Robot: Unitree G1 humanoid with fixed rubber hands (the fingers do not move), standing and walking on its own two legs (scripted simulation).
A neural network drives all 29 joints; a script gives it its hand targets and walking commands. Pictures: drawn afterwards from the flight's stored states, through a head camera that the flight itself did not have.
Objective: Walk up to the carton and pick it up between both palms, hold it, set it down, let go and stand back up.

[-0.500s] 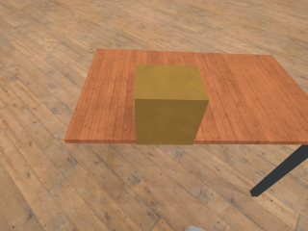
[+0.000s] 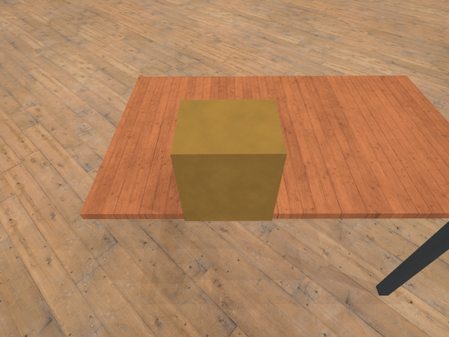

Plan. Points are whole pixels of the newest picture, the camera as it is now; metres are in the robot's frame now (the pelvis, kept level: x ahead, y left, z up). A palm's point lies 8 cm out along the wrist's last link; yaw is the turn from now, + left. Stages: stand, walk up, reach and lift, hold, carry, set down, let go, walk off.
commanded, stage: walk up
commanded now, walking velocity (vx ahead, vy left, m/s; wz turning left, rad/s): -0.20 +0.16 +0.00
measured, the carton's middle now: (228, 162) +0.49 +0.00 +0.03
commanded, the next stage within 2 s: none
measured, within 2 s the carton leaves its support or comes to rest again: neither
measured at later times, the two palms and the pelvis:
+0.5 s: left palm out of the picture -0.07 +0.33 -0.16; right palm out of the picture -0.07 -0.09 -0.13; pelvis -0.05 +0.11 +0.01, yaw +0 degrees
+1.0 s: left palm out of the picture -0.10 +0.30 -0.15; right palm out of the picture -0.10 -0.10 -0.15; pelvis -0.07 +0.10 +0.00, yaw +0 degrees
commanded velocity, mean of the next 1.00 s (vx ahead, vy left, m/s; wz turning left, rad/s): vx -0.02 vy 0.02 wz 0.00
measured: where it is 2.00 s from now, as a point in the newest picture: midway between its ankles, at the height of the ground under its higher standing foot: outside the picture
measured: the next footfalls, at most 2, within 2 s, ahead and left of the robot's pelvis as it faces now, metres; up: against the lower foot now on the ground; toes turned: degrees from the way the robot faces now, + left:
left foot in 0.28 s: -0.02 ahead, +0.19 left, +0.00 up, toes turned +2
right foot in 0.62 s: -0.04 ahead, -0.02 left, +0.00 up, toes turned -1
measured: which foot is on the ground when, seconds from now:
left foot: down 0.00-0.02, up 0.04-0.26, down 0.28-1.00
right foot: down 0.00-0.30, up 0.32-0.60, down 0.62-1.00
